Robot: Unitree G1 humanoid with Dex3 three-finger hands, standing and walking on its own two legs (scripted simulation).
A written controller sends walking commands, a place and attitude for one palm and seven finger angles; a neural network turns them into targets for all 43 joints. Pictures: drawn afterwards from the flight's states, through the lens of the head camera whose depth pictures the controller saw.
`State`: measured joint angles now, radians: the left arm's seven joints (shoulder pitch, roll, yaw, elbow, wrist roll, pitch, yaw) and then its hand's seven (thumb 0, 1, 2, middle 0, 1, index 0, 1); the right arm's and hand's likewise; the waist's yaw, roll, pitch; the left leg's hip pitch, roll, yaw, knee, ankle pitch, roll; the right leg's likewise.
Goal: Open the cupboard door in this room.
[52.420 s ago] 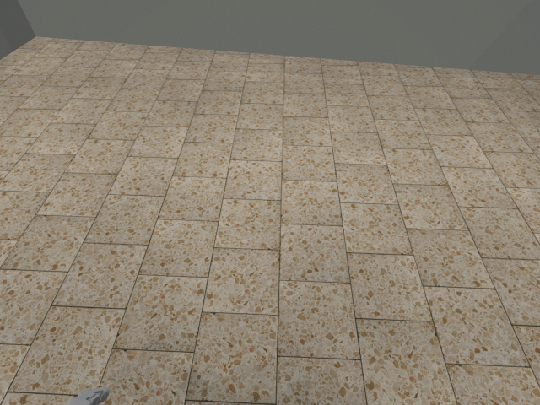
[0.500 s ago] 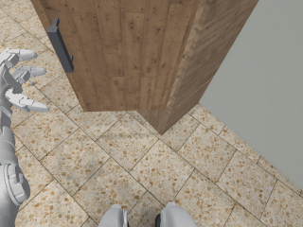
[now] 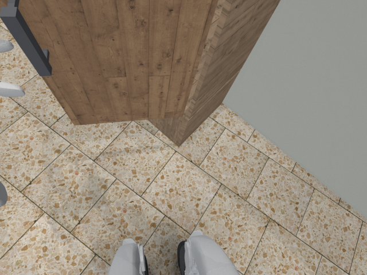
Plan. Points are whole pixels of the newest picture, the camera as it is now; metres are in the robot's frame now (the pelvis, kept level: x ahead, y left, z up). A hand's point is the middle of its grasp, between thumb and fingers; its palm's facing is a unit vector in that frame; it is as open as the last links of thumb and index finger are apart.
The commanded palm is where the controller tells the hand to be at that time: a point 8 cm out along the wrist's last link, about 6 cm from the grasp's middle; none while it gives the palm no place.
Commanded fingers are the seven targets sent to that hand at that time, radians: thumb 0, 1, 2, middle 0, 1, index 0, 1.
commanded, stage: move the hooked fingers beside the handle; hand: left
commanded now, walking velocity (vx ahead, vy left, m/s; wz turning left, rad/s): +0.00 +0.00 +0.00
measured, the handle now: (31, 38) +0.58 +0.25 +0.08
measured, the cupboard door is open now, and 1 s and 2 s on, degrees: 51 51 51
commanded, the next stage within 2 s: slide the fingers in behind the handle in 0.82 s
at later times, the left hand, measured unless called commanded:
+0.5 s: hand out of the picture +0.52 +0.31 +0.07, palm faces +0.05 -1.00 -0.01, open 14.0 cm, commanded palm +0.51 +0.34 +0.08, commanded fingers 0.00 -0.50 0.30 -0.30 -1.20 -0.30 -1.20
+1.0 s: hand out of the picture +0.51 +0.30 +0.08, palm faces +0.05 -1.00 -0.01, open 14.0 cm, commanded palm +0.50 +0.33 +0.07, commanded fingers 0.00 -0.50 0.30 -0.30 -1.20 -0.30 -1.20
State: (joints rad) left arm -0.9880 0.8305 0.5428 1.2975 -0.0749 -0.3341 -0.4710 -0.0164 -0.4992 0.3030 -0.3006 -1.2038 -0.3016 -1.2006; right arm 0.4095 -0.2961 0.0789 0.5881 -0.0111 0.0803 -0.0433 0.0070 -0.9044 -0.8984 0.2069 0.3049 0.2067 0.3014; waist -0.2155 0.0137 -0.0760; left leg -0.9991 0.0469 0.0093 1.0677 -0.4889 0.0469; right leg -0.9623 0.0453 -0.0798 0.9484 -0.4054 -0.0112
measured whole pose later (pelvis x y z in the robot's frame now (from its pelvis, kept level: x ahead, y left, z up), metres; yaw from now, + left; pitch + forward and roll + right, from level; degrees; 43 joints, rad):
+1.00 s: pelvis +0.00 +0.01 +0.00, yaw +0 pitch +24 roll -6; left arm -0.95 0.79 0.52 1.24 -0.09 -0.34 -0.47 -0.02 -0.50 0.30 -0.30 -1.20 -0.30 -1.20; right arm 0.40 -0.28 0.08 0.59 -0.02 0.11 -0.02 0.01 -0.90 -0.90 0.21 0.30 0.21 0.30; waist -0.20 0.01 -0.08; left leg -1.00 0.04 -0.01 1.08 -0.50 0.06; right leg -0.95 0.05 -0.09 0.94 -0.41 0.00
